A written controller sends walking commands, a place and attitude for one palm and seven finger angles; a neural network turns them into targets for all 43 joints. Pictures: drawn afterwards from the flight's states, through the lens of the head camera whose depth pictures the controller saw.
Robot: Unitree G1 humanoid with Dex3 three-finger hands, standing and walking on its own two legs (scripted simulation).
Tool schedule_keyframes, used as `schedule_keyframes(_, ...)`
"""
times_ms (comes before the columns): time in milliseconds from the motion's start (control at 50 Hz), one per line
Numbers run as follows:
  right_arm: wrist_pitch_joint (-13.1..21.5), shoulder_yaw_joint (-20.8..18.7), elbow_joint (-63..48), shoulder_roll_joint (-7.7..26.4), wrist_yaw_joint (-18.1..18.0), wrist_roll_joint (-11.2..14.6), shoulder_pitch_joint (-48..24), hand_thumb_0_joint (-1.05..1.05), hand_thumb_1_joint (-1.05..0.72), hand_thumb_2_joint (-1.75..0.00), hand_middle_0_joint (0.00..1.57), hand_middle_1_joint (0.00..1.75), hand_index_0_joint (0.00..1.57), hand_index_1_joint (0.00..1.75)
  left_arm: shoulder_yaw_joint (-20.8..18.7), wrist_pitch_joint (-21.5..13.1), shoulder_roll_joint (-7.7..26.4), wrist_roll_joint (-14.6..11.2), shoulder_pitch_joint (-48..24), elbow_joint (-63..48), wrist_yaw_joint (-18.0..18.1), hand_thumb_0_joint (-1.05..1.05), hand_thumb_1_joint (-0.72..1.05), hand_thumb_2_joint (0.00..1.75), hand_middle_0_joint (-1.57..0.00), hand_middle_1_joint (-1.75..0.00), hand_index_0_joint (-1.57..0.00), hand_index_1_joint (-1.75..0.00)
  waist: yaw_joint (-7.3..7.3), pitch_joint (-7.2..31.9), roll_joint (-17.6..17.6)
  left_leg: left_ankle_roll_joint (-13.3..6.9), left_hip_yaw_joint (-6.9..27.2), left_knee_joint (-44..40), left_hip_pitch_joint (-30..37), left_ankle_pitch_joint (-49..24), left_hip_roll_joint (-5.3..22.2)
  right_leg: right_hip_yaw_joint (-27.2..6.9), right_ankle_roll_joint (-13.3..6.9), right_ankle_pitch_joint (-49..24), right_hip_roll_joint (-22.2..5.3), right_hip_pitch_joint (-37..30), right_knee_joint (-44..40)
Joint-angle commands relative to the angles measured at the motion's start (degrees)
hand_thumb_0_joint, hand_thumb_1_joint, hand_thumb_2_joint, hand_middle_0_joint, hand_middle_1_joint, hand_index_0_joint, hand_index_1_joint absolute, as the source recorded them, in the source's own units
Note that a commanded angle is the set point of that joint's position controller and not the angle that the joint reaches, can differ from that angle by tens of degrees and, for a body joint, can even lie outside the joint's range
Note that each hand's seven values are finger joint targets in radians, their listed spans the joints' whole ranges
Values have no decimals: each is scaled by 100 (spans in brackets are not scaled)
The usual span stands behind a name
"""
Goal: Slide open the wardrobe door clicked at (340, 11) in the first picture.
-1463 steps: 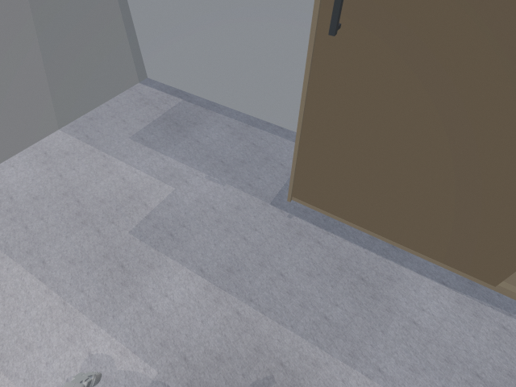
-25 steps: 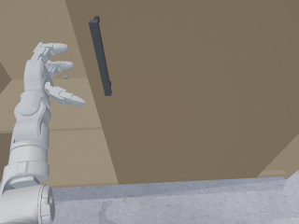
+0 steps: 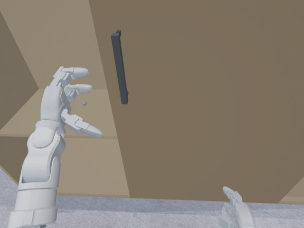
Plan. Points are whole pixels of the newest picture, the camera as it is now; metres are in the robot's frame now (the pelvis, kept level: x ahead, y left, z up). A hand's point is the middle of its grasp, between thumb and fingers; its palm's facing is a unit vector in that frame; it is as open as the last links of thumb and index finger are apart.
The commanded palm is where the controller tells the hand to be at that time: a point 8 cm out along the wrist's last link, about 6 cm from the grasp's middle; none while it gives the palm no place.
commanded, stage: draw the hand back to the body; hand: left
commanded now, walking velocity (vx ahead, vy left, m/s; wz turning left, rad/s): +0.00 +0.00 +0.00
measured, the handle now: (121, 69) +0.49 +0.17 +0.21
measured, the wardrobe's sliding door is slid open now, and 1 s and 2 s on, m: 0.68 0.68 0.68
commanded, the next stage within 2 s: step back with the hand held close in 1.64 s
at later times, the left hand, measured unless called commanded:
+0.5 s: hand (66, 126) +0.25 +0.23 +0.21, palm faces +0.18 -0.98 -0.02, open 14.7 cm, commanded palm +0.22 +0.26 +0.20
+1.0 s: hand (45, 144) +0.22 +0.27 +0.18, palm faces +0.46 -0.84 -0.28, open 11.4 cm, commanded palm +0.17 +0.30 +0.19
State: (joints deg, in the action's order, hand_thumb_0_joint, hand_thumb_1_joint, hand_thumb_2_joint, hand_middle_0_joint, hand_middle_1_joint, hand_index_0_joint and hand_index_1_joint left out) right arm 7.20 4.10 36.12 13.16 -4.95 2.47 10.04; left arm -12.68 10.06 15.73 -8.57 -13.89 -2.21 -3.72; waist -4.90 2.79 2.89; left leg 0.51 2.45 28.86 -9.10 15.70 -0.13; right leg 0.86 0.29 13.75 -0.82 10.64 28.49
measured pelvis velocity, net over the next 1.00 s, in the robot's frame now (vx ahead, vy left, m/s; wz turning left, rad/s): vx -0.01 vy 0.01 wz -0.02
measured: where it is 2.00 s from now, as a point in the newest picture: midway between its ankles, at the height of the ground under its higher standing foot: outside the picture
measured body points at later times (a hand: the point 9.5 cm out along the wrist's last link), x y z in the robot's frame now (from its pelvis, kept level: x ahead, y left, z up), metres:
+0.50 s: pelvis -0.01 -0.01 +0.00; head -0.08 -0.03 +0.44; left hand +0.23 +0.28 +0.21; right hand +0.20 -0.22 -0.05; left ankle +0.00 +0.13 -0.74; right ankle +0.02 -0.12 -0.74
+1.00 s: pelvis -0.01 +0.01 +0.01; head -0.04 -0.01 +0.45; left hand +0.19 +0.31 +0.19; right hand +0.16 -0.22 -0.09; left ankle +0.00 +0.13 -0.74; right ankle +0.02 -0.12 -0.74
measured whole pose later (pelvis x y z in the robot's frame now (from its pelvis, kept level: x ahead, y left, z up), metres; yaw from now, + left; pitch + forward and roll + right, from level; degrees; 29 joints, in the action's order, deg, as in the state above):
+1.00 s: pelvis -0.01 +0.01 +0.01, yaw -1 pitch -7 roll +0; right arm 9.7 1.9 41.2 12.5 -5.4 -0.8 12.7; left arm -18.2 -6.6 18.5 -4.2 14.6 -14.4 5.6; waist -4.3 -1.9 2.7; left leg 0.0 1.4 24.1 -4.5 13.1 -0.3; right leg -0.2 0.9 10.7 -1.0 6.2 23.4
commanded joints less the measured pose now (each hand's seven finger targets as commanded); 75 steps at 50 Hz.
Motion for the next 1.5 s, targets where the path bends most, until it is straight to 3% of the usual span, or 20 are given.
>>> schedule_keyframes(0, 366, -207, -833, 594, -139, 1, -872, 0, -90, -90, 20, 30, 20, 30, -92, -297, 857, -63, -2470, -1406, 61, 0, -55, 20, -25, -115, -25, -115, 241, 683, -89, -171, -153, -494, 136, -687, -89, 196, -157, -497, 119, 17, -502)
schedule_keyframes(40, 373, -210, -808, 622, -181, -13, -898, 0, -90, -90, 20, 30, 20, 30, -204, -299, 1011, -62, -2626, -1435, 124, 0, -55, 20, -25, -115, -25, -115, 228, 765, -171, -191, -152, -518, 127, -596, -100, 167, -143, -368, 97, -38, -559)
schedule_keyframes(60, 374, -150, -745, 765, -258, 91, -1129, 0, -90, -90, 20, 30, 20, 30, -449, 391, 1093, -644, -2328, -579, -237, 0, -55, 20, -25, -115, -25, -115, 103, 965, -249, -219, -113, -585, 106, -503, -125, 154, -206, -484, 78, -342, -522)
schedule_keyframes(100, 363, -89, -844, 738, -355, 120, -1317, 0, -90, -90, 20, 30, 20, 30, -816, 1022, 1569, -776, -2750, -950, -549, 0, -55, 20, -25, -115, -25, -115, -25, 1164, -148, -263, -134, -586, 175, -723, -181, 114, -183, -747, 14, -571, -520)
schedule_keyframes(120, 349, -80, -880, 720, -337, 116, -1326, 0, -90, -90, 20, 30, 20, 30, -1069, 1168, 1779, -725, -2459, -1001, -553, 0, -55, 20, -25, -115, -25, -115, -114, 1183, -3, -244, -143, -598, 193, -858, -162, 135, -183, -766, 23, -628, -512)
schedule_keyframes(240, 426, -131, -1030, 680, -82, 117, -1192, 0, -90, -90, 20, 30, 20, 30, -1074, 937, 1270, -923, -1217, -1512, -601, 0, -55, 20, -25, -115, -25, -115, -53, 866, -490, -230, -192, -507, 121, -1206, -95, 218, -128, -1215, 79, -478, -404)
schedule_keyframes(340, 421, -152, -1019, 746, -144, 179, -1218, 0, -90, -90, 20, 30, 20, 30, -1031, 1074, 1400, -883, -1162, -1531, -704, 0, -55, 20, -25, -115, -25, -115, 44, 242, -247, -257, -218, -520, -55, -392, -117, 132, -88, -87, 92, 75, -643)
schedule_keyframes(440, 622, -147, -1047, 716, -272, 134, -1208, 0, -90, -90, 20, 30, 20, 30, -1202, 783, 1658, -876, -1383, -2065, -683, 0, -55, 20, -25, -115, -25, -115, 50, 648, 142, -267, -171, -484, 162, -239, -147, 58, -97, 230, 63, -5, -647)
schedule_keyframes(540, 807, -141, -987, 715, -298, 129, -1116, 0, -90, -90, 20, 30, 20, 30, -1155, 524, 1544, -977, -921, -1954, -880, 0, -37, 29, -24, -104, -24, -104, 50, 503, 8, -258, -134, -490, 94, -198, -117, 85, -90, 227, 72, -28, -651)
schedule_keyframes(560, 881, -227, -939, 611, -169, -164, -1034, 0, -90, -90, 20, 30, 20, 30, -1202, -344, 1982, -206, -821, -2606, -30, 0, -33, 31, -24, -102, -24, -102, 51, -274, -47, -218, -220, -551, -238, -176, -155, -56, -16, 371, 33, 266, -1016)
schedule_keyframes(600, 822, -238, -734, 600, -74, -213, -905, 0, -90, -90, 20, 30, 20, 30, -871, -857, 1357, -43, 362, -1887, 453, 0, -26, 34, -24, -98, -24, -98, 102, -491, -316, -189, -211, -650, -324, 99, -95, 25, -34, 668, 4, 242, -1018)
schedule_keyframes(680, 714, -316, -731, 572, -48, -228, -852, 0, -90, -90, 20, 30, 20, 30, -906, -1547, 1435, 160, 587, -2291, 778, 0, -12, 41, -24, -89, -24, -89, 101, 18, 28, -211, -307, -814, -39, 138, -85, -34, -51, 642, -29, -162, -1022)
schedule_keyframes(780, 687, -379, -641, 566, -117, -272, -835, 0, -90, -90, 20, 30, 20, 30, -1010, -1949, 1492, 325, 937, -2444, 965, 0, 7, 50, -23, -79, -23, -79, 87, 215, 49, -231, -297, -938, 140, -37, -57, 11, -67, 402, -12, -399, -1045)
schedule_keyframes(920, 655, -463, -560, 608, -122, -315, -804, 0, -90, -90, 20, 30, 20, 30, -1131, -2082, 1464, 412, 1808, -2408, 997, 0, 32, 62, -22, -64, -22, -64, 33, 25, -116, -216, -253, -1069, 167, -440, -15, 92, -71, -88, 44, -546, -1044)
schedule_keyframes(1100, 557, -517, -672, 584, -39, -340, -696, 0, -90, -90, 20, 30, 20, 30, -1299, -2047, 1419, 442, 2707, -2902, 958, 0, 65, 78, -21, -45, -21, -45, -7, 123, 125, -141, -243, -1026, 165, -1190, 25, 162, -104, -860, 61, -780, -801)
schedule_keyframes(1160, 527, -518, -698, 576, -32, -328, -674, 0, -90, -90, 20, 30, 20, 30, -1279, -1985, 1381, 448, 2870, -3001, 952, 0, 75, 83, -21, -38, -21, -38, 19, -26, 186, -119, -242, -1022, 156, -1256, 48, 166, -104, -886, 67, -693, -796)
schedule_keyframes(1200, 480, -525, -715, 573, -40, -329, -647, 0, -90, -90, 20, 30, 20, 30, -1349, -1933, 1385, 430, 3056, -2885, 961, 0, 83, 87, -20, -34, -20, -34, 14, -70, -68, -129, -251, -1027, 108, -1160, 53, 182, -92, -812, 77, -668, -819)
schedule_keyframes(1240, 456, -522, -735, 566, -50, -319, -652, 0, -90, -90, 20, 30, 20, 30, -1340, -1896, 1354, 430, 3160, -2899, 951, 0, 90, 90, -20, -30, -20, -30, 25, -120, 129, -129, -271, -1029, 112, -1085, 52, 163, -94, -744, 58, -633, -847)
schedule_keyframes(1360, 508, -486, -706, 574, -84, -345, -652, 0, -90, -90, 20, 30, 20, 30, -1206, -1846, 1345, 497, 2727, -3142, 1023, 0, 90, 90, -20, -30, -20, -30, 60, -32, 351, -120, -205, -1009, 207, -1123, 28, 181, -115, -739, 65, -623, -817)
schedule_keyframes(1480, 473, -482, -717, 561, -75, -357, -676, 0, -90, -90, 20, 30, 20, 30, -1278, -1785, 1361, 467, 2909, -2996, 1025, 0, 90, 90, -20, -30, -20, -30, 22, -21, 0, -133, -222, -990, 171, -1218, 34, 184, -106, -865, 60, -690, -807)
